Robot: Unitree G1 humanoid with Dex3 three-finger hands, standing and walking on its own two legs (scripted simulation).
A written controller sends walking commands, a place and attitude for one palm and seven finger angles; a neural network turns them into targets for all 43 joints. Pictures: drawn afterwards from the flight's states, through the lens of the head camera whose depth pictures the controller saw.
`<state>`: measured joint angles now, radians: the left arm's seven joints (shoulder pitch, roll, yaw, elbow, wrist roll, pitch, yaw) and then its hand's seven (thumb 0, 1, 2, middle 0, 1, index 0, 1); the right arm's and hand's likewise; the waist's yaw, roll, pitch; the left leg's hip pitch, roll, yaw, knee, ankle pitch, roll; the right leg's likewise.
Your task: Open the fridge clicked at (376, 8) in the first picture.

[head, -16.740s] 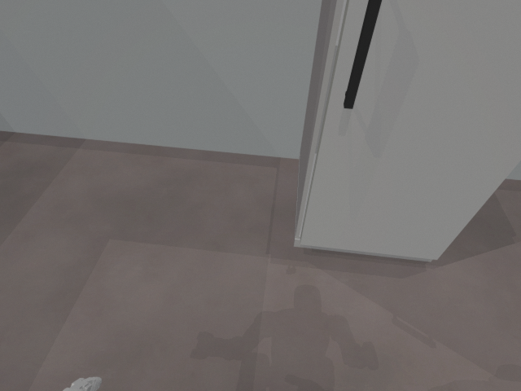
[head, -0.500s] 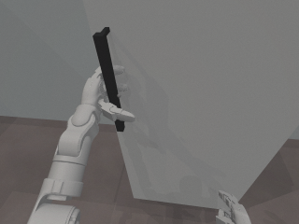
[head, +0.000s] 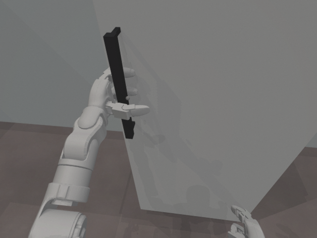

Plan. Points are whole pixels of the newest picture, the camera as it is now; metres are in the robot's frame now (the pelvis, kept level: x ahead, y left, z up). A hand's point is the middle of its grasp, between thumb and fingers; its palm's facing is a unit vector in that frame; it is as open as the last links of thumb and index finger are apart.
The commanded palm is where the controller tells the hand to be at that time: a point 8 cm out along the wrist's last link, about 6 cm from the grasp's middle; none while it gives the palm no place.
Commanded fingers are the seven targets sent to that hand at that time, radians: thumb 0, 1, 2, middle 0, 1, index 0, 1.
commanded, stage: grip the handle and tug to test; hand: left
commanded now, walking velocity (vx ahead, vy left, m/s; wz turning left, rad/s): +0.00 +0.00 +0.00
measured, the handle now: (124, 91) +0.42 +0.11 +0.19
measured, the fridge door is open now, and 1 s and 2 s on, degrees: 0 0 5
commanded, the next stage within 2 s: pull the door a little, standing still in 1.12 s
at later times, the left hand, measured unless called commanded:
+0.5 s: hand (129, 99) +0.38 +0.09 +0.20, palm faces -0.06 -1.00 +0.00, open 5.3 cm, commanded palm +0.34 +0.14 +0.20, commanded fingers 0.00 0.90 0.90 -0.45 -1.40 -0.45 -1.40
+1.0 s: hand (129, 100) +0.37 +0.09 +0.20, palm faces -0.07 -1.00 -0.02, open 5.5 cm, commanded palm +0.32 +0.14 +0.20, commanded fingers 0.00 0.90 0.90 -0.45 -1.40 -0.45 -1.40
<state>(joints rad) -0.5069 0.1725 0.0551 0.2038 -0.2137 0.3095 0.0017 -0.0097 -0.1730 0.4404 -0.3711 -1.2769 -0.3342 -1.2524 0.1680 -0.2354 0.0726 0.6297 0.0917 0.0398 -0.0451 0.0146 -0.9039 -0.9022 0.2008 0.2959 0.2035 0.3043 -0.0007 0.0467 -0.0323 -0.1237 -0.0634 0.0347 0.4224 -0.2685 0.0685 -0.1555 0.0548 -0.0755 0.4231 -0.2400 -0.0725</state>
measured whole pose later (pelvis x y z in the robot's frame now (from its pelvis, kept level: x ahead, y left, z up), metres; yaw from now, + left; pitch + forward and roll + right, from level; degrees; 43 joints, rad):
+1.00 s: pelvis +0.02 -0.01 +0.00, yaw -2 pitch -1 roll +0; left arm -0.31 0.18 0.09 -0.05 -0.21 0.36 0.00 0.01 0.79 0.80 -0.42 -1.40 -0.32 -1.40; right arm 0.16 -0.24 0.07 0.57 0.08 0.08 -0.01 0.01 -0.90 -0.90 0.20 0.30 0.20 0.30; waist -0.03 0.06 -0.06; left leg -0.09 -0.05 0.06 0.41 -0.30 0.06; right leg -0.14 0.07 -0.05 0.41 -0.26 -0.08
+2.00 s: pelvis +0.12 +0.00 +0.01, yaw -7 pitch +4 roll +0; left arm 0.54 0.31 0.05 -0.81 -0.15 0.02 -0.01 0.00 0.59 0.76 -0.40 -1.33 -0.28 -1.36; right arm 0.21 -0.27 0.02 0.46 0.03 0.04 -0.01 0.01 -0.90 -0.90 0.20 0.30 0.20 0.30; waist 0.03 0.03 -0.05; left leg -0.21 -0.09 -0.02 0.71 -0.22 0.04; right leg -0.17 0.05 -0.07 0.53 -0.27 -0.07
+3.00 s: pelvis +0.04 -0.01 +0.00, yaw +1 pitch +0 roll -2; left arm -0.18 0.22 0.00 -0.32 -0.03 -0.11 0.08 -0.04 0.61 0.79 -0.44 -1.40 -0.27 -1.34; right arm 0.18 -0.16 0.03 0.62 0.02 -0.02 0.00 0.02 -0.90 -0.90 0.20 0.30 0.20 0.30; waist 0.00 0.07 0.19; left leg -0.19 0.03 -0.01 0.57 -0.34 0.01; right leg -0.16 0.05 -0.06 0.38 -0.20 -0.02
